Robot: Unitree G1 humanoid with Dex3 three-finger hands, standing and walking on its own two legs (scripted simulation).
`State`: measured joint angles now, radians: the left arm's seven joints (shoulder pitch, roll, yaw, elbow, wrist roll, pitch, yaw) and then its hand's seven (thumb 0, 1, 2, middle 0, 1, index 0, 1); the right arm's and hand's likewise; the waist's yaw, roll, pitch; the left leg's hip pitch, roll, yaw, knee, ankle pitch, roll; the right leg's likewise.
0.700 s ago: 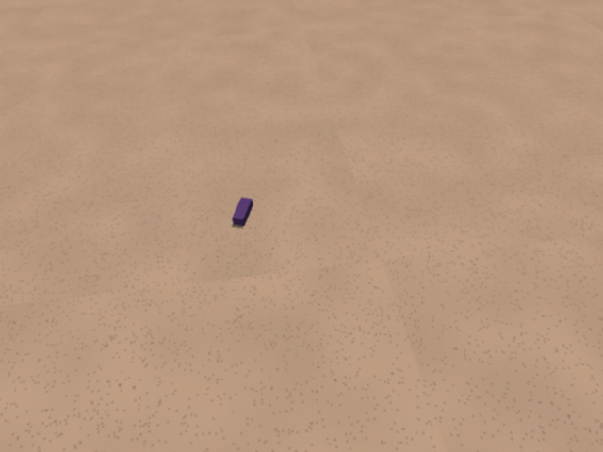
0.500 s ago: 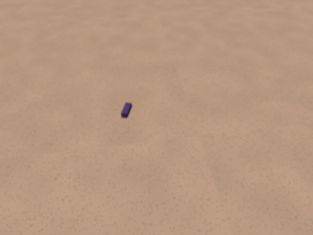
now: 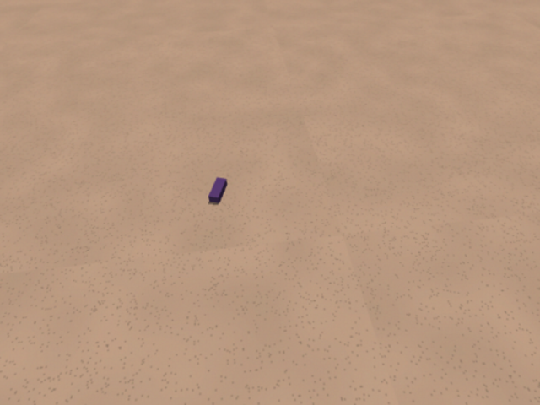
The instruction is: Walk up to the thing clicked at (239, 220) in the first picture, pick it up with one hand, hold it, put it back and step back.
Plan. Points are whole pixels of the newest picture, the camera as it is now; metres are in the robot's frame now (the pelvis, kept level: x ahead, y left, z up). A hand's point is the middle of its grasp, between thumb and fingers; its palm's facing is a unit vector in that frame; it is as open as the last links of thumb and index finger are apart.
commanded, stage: stand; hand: left
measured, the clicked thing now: (218, 190) +1.20 +0.35 -0.76
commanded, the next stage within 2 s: walk up in 0.42 s
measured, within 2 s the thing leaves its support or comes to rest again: neither
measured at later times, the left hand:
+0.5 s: hand out of the picture +0.08 +0.26 -0.15, palm faces +0.07 -0.94 -0.32, open 7.3 cm
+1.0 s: hand (83, 388) +0.17 +0.35 -0.15, palm faces +0.37 -0.89 -0.25, open 7.4 cm
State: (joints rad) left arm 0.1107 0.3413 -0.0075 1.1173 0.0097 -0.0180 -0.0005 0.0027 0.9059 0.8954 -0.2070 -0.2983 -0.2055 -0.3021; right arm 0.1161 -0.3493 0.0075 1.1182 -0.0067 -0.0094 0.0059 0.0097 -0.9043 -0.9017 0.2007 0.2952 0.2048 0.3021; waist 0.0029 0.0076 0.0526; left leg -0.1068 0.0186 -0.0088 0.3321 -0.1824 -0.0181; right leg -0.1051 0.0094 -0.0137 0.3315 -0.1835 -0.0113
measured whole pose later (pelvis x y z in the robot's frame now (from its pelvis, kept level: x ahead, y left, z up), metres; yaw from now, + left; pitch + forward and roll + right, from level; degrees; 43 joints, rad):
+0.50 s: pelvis +0.01 +0.00 +0.00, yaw +5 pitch -1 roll -1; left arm 0.12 0.36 0.05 1.02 0.04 -0.02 -0.05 0.00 0.90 0.90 -0.21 -0.30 -0.21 -0.30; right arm 0.20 -0.36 -0.02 1.07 -0.01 -0.01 0.04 0.01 -0.90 -0.90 0.20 0.30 0.21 0.30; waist 0.00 0.00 0.03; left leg -0.22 0.01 -0.06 0.51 -0.32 0.01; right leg -0.13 -0.01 -0.10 0.40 -0.32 -0.03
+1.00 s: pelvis +0.17 +0.05 -0.01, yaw +26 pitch -3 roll +1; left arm 0.16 0.46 0.07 0.81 0.05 0.04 -0.15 0.01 0.91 0.90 -0.20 -0.30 -0.20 -0.30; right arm 0.37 -0.41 -0.02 0.93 0.00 -0.08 0.01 0.01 -0.90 -0.90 0.21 0.30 0.21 0.30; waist 0.01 -0.14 0.03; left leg -0.17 0.00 -0.04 0.44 -0.24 0.00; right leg -0.56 -0.09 0.07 0.98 -0.28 0.04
